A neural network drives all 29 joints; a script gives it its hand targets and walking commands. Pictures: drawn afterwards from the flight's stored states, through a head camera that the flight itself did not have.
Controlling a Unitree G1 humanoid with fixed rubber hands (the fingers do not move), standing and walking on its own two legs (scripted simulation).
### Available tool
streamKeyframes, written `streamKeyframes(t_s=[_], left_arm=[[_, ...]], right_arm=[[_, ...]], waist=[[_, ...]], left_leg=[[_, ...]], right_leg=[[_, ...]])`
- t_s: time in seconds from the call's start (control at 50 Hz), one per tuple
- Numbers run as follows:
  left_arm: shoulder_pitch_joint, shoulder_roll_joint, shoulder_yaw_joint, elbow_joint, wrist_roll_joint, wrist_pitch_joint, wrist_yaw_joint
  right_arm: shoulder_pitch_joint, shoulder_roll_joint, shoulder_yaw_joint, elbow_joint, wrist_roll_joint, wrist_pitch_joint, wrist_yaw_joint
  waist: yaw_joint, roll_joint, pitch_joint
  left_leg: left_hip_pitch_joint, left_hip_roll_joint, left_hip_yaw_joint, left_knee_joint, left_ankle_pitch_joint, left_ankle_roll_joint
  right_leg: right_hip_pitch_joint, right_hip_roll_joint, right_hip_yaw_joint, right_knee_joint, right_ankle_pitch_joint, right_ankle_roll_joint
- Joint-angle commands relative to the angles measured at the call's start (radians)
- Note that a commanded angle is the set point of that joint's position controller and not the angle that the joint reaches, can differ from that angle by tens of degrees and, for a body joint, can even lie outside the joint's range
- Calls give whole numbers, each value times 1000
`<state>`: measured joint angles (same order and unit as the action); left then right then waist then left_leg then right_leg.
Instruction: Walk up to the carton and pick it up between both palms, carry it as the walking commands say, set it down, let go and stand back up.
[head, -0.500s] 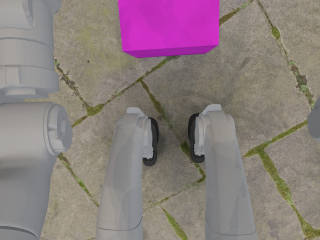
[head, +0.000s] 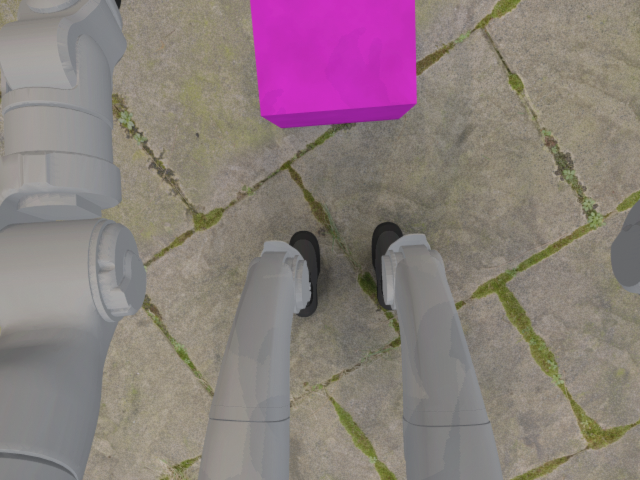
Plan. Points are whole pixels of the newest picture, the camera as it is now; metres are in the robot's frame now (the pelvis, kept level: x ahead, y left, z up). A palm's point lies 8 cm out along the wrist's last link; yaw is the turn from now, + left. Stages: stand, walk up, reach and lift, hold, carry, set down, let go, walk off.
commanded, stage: let go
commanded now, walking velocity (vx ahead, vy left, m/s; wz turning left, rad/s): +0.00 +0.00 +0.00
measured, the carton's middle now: (334, 49) +0.61 +0.01 -0.53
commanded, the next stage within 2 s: stand in 1.30 s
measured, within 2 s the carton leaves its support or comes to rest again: neither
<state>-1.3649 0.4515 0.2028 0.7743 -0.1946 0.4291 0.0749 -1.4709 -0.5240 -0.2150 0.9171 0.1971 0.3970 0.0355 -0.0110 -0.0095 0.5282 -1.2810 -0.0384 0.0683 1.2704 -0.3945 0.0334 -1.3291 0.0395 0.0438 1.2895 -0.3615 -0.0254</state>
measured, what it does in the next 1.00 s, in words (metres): rises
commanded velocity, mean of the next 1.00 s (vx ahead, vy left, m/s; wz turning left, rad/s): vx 0.00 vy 0.00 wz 0.00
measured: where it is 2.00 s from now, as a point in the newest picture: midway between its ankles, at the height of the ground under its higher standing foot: (346, 285)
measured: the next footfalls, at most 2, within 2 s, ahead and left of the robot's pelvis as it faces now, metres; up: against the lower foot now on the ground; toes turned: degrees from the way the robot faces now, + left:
none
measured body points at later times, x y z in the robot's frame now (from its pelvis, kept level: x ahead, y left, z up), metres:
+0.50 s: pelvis +0.04 +0.00 +0.07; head +0.17 -0.01 +0.50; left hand +0.40 +0.22 +0.02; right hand +0.40 -0.24 +0.03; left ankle +0.10 +0.10 -0.60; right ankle +0.12 -0.10 -0.60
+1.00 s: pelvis +0.10 +0.01 +0.12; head +0.08 +0.01 +0.57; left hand +0.29 +0.24 +0.06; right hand +0.28 -0.23 +0.06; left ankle +0.10 +0.10 -0.60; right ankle +0.12 -0.10 -0.60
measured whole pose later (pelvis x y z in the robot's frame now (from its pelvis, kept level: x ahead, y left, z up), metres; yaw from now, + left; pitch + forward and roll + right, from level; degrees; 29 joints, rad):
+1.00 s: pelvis +0.10 +0.01 +0.12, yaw -1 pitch -9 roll +0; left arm 0.17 0.21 0.04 0.46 -0.04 0.18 -0.06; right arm 0.16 -0.18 -0.12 0.46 0.05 0.19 0.08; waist -0.01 0.03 0.11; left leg -0.12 -0.04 0.03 0.66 -0.38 0.04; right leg -0.15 0.04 0.04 0.66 -0.35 -0.02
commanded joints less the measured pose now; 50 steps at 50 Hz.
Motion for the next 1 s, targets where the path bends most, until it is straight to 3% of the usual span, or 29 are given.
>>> streamKeyframes(t_s=[0.0, 0.04, 0.1, 0.16, 0.26, 0.28, 0.3, 0.32, 0.34, 0.38, 0.44, 0.5, 0.52, 0.56, 0.58, 0.62, 0.64, 0.66, 0.68, 0.7, 0.82, 0.9, 0.94, 0.98], left_arm=[[-16, 199, -3, -290, 80, -38, -2], [149, 216, -39, -422, 86, -35, -10], [364, 233, -88, -634, 94, -45, -24], [561, 133, -108, -665, 91, -51, -44], [621, 3, -101, -464, 90, -123, -72], [729, -25, -104, -459, 105, -146, -77], [695, -41, -118, -419, 98, -162, -81], [783, -76, -124, -343, 112, -177, -86], [764, -85, -136, -251, 118, -187, -94], [891, -117, -131, -140, 158, -191, -106], [1078, -113, -94, -124, 209, -195, -116], [1253, -115, -98, -227, 237, -231, -118], [1202, -101, -102, -257, 232, -246, -119], [1268, -119, -119, -373, 217, -279, -119], [1330, -127, -122, -436, 216, -295, -118], [1329, -143, -142, -541, 187, -331, -125], [1381, -148, -150, -636, 181, -354, -127], [1356, -138, -146, -643, 161, -366, -129], [1382, -137, -147, -683, 158, -378, -129], [1366, -135, -146, -685, 145, -384, -132], [1490, -146, -172, -514, 170, -303, -144], [1540, -142, -149, -495, 210, -260, -138], [1554, -143, -149, -481, 217, -248, -134], [1546, -131, -144, -491, 217, -242, -137]], right_arm=[[1, -180, 80, -380, -69, -28, -40], [179, -160, 82, -515, -74, -20, -54], [409, -97, 113, -712, -48, -20, -70], [642, -40, 140, -767, -39, -28, -57], [715, 61, 116, -652, -81, -93, -29], [810, 94, 121, -653, -86, -117, -23], [757, 108, 118, -636, -90, -133, -21], [807, 142, 128, -579, -91, -148, -16], [794, 182, 129, -496, -105, -154, -12], [929, 241, 131, -380, -140, -155, -3], [1166, 250, 125, -285, -176, -157, 9], [1373, 258, 138, -344, -210, -179, 9], [1332, 246, 129, -365, -227, -190, 5], [1405, 251, 151, -456, -222, -222, 6], [1476, 260, 171, -505, -216, -240, 8], [1451, 251, 187, -620, -200, -282, 12], [1479, 254, 199, -717, -191, -306, 17], [1439, 237, 193, -757, -195, -321, 13], [1462, 236, 198, -809, -198, -333, 15], [1404, 219, 205, -850, -197, -345, 17], [1569, 180, 173, -697, -225, -273, 33], [1630, 191, 171, -637, -224, -217, 50], [1628, 198, 180, -637, -222, -205, 51], [1614, 199, 175, -664, -226, -202, 50]], waist=[[94, -72, -2371], [92, -72, -2494], [90, -82, -2457], [92, -50, -2169], [89, -14, -1569], [93, -9, -1529], [94, -3, -1443], [99, 1, -1304], [90, 7, -1153], [82, 38, -947], [83, 47, -785], [84, 55, -813], [69, 69, -779], [49, 72, -772], [54, 62, -789], [30, 65, -816], [36, 61, -888], [13, 30, -851], [16, 37, -865], [19, 19, -827], [11, -16, -493], [-5, 47, -403], [0, 49, -368], [2, 16, -382]], left_leg=[[706, -41, -74, -189, 483, -34], [760, -52, -69, -184, 555, -31], [833, -51, -73, -228, 585, -13], [913, -41, -87, -292, 576, -15], [800, 0, -119, -402, 329, -40], [842, 7, -123, -424, 348, -44], [802, 13, -124, -420, 336, -43], [769, 18, -127, -442, 298, -44], [686, 28, -126, -463, 203, -38], [652, 37, -114, -539, 22, -37], [689, 32, -78, -612, -109, -48], [787, 20, -63, -673, -77, -46], [773, 18, -64, -679, -73, -47], [859, 19, -79, -713, 3, -43], [926, 13, -83, -722, 77, -40], [994, 6, -98, -717, 229, -37], [1061, 3, -111, -719, 334, -35], [1058, 6, -114, -720, 366, -34], [1100, 6, -128, -729, 422, -34], [1092, 14, -137, -742, 429, -31], [1056, 43, -118, -856, 192, -35], [1031, 51, -119, -900, 185, -33], [1033, 52, -120, -910, 191, -32], [1047, 46, -115, -892, 225, -31]], right_leg=[[982, 15, -8, -186, 526, 19], [1117, 18, 5, -179, 651, 17], [1194, 25, 23, -229, 694, 22], [1081, 24, 14, -315, 616, 28], [880, -3, 21, -435, 301, 24], [894, 0, 7, -448, 318, 26], [844, -1, 1, -440, 293, 25], [802, 1, -9, -452, 255, 24], [749, -7, -11, -468, 168, 25], [730, -22, -19, -524, -8, 31], [776, -23, -32, -601, -119, 30], [933, -10, -38, -651, -56, 36], [921, -5, -37, -660, -63, 30], [983, 5, -39, -676, 17, 30], [1037, 7, -37, -695, 79, 30], [1079, 11, -31, -703, 185, 22], [1162, 12, -21, -709, 273, 19], [1163, 8, -22, -722, 300, 21], [1203, 9, -21, -725, 339, 22], [1212, 4, -16, -738, 333, 23], [1219, -4, -45, -836, 178, 23], [1283, 1, -53, -837, 226, 24], [1291, 6, -59, -838, 227, 30], [1295, 4, -56, -840, 239, 30]])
